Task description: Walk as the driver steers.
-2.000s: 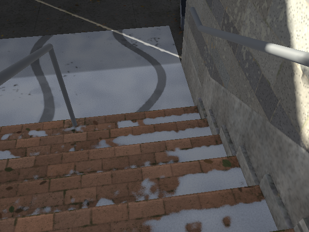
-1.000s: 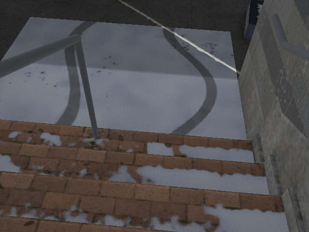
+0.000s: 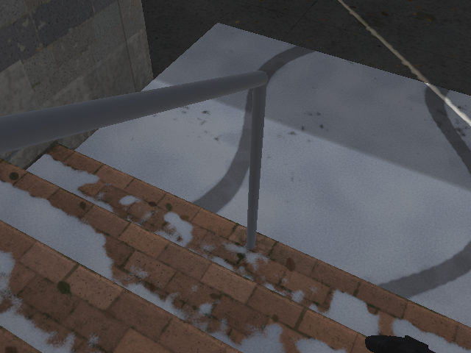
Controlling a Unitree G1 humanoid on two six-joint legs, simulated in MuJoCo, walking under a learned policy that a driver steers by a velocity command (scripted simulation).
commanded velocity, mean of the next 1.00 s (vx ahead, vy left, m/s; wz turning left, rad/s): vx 0.01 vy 0.00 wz -0.45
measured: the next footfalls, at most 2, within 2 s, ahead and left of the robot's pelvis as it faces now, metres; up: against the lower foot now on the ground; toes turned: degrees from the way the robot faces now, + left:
right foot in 0.30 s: +0.01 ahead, -0.12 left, +0.00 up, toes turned -10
left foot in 0.96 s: +0.11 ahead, +0.06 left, +0.00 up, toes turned -36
